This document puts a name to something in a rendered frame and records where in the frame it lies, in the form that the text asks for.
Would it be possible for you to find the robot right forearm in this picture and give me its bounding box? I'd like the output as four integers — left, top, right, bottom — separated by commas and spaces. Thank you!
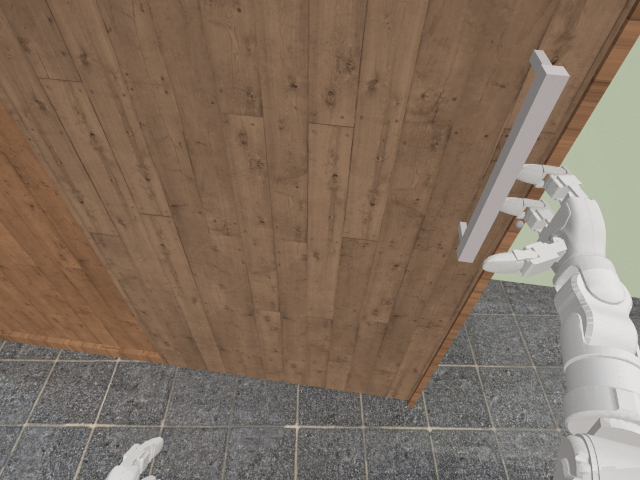
552, 255, 640, 447

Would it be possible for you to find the handle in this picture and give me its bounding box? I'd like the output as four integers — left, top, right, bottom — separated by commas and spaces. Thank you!
456, 50, 570, 263

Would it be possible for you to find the wardrobe door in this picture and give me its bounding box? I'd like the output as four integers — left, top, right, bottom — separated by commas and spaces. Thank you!
0, 0, 636, 400
0, 99, 157, 352

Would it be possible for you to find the robot right upper arm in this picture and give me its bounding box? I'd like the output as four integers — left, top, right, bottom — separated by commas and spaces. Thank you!
553, 433, 640, 480

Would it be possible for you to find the robot left hand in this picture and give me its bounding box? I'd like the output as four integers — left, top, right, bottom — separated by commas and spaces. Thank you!
106, 437, 164, 480

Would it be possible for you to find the robot right hand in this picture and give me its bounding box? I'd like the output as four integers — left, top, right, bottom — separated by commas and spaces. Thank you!
482, 164, 606, 278

